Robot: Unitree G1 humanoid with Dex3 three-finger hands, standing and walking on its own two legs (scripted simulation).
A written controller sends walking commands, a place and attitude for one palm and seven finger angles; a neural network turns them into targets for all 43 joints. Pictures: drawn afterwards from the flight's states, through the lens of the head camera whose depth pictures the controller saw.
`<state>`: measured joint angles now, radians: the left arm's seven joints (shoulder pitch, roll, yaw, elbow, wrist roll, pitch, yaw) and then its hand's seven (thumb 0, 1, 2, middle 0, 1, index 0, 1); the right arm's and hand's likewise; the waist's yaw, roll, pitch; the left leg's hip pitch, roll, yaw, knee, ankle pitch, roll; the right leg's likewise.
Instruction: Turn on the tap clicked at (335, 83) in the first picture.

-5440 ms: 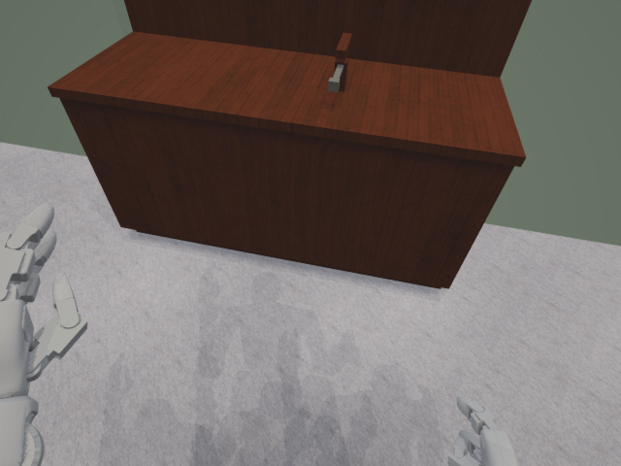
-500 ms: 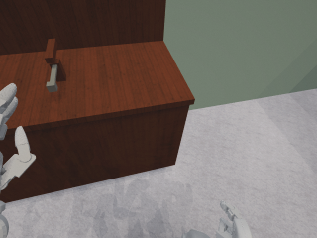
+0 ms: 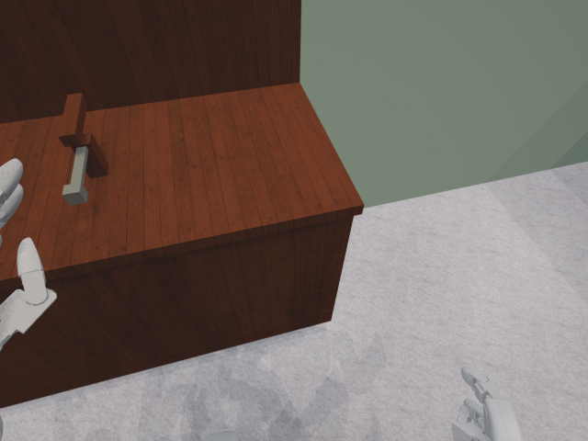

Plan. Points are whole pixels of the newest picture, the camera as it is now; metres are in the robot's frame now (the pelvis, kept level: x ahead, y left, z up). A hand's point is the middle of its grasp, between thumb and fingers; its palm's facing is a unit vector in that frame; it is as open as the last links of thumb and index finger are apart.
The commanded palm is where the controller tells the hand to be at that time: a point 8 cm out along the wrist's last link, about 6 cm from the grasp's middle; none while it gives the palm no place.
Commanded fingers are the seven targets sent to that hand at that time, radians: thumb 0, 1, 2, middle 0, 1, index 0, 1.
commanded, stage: take the last steps up to it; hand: left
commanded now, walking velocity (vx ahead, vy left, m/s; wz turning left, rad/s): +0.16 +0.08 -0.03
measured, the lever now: (75, 194) +0.49 +0.41 +0.01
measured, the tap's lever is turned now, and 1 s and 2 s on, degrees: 0 0 0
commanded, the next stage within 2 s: come to a stop and stand still in 0.02 s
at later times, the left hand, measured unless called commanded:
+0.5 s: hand (70, 275) +0.24 +0.23 +0.17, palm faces +0.39 -0.80 -0.46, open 7.4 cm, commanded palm +0.19 +0.27 +0.18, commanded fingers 0.00 0.90 0.90 -0.20 -0.30 -0.20 -0.30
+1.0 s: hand (27, 325) +0.19 +0.26 +0.16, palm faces +0.45 -0.82 -0.35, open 7.4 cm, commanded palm +0.15 +0.29 +0.18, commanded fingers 0.00 0.90 0.90 -0.20 -0.30 -0.20 -0.30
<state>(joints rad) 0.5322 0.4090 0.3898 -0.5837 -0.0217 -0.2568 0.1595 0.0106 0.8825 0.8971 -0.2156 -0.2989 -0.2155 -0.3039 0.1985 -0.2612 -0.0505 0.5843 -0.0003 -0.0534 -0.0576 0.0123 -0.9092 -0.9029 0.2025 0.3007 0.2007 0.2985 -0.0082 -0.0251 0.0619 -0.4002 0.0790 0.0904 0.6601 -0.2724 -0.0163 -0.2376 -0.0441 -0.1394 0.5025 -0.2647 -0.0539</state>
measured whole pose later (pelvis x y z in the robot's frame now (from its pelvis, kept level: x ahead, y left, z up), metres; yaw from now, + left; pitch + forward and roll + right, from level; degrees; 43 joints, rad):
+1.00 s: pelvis -0.02 +0.01 +0.00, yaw -1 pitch -2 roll +0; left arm 0.43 0.31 0.32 -0.38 -0.01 -0.19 0.17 0.01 0.89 0.90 -0.21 -0.30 -0.21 -0.30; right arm 0.23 -0.19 0.03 0.62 0.00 -0.06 -0.06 0.01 -0.91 -0.90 0.21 0.30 0.20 0.30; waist 0.03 0.02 0.00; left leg -0.23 0.01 0.05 0.53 -0.27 0.01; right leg -0.30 0.02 -0.07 0.45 -0.13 -0.03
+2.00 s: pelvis +0.07 +0.06 -0.01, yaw -2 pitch +1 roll -2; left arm 0.43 0.36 0.36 -0.43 -0.04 -0.24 0.10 0.01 0.89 0.90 -0.21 -0.30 -0.21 -0.30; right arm 0.18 -0.21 0.00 0.55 0.00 -0.10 -0.01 0.01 -0.91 -0.90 0.21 0.30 0.20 0.30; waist 0.01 -0.02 0.00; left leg -0.18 -0.04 0.05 0.59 -0.42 0.08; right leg -0.28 0.00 -0.01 0.57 -0.30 0.01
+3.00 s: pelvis +0.16 +0.17 -0.01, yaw -4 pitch -2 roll +1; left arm 0.36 0.37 0.35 -0.54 -0.02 -0.17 0.13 0.02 0.89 0.90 -0.21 -0.30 -0.21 -0.30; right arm 0.13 -0.18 -0.02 0.56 -0.01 -0.13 -0.03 0.01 -0.91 -0.90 0.20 0.30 0.20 0.30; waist 0.01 -0.08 0.10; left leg -0.26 0.03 0.06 0.53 -0.23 -0.02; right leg -0.21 -0.02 -0.03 0.59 -0.35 -0.02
